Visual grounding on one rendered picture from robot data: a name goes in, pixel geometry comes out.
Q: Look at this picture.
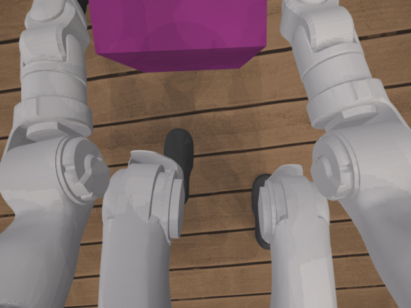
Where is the robot left forearm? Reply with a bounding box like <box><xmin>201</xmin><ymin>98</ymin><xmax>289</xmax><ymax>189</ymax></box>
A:
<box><xmin>0</xmin><ymin>0</ymin><xmax>93</xmax><ymax>193</ymax></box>

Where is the robot right thigh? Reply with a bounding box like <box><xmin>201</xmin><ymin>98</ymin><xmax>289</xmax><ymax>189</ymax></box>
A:
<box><xmin>258</xmin><ymin>175</ymin><xmax>337</xmax><ymax>308</ymax></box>

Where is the right robot foot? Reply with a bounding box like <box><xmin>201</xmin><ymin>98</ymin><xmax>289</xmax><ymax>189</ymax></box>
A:
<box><xmin>251</xmin><ymin>174</ymin><xmax>271</xmax><ymax>250</ymax></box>

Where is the robot left upper arm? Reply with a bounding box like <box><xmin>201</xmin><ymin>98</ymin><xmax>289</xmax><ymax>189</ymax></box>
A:
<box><xmin>0</xmin><ymin>135</ymin><xmax>110</xmax><ymax>308</ymax></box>

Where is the carton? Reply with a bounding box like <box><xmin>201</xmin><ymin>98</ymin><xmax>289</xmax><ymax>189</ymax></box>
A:
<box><xmin>89</xmin><ymin>0</ymin><xmax>267</xmax><ymax>73</ymax></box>

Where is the robot right upper arm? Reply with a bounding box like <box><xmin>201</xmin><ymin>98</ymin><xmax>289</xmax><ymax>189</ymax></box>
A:
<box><xmin>310</xmin><ymin>121</ymin><xmax>411</xmax><ymax>308</ymax></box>

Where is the robot right forearm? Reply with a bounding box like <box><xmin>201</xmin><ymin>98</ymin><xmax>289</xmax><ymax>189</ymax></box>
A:
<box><xmin>279</xmin><ymin>0</ymin><xmax>411</xmax><ymax>133</ymax></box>

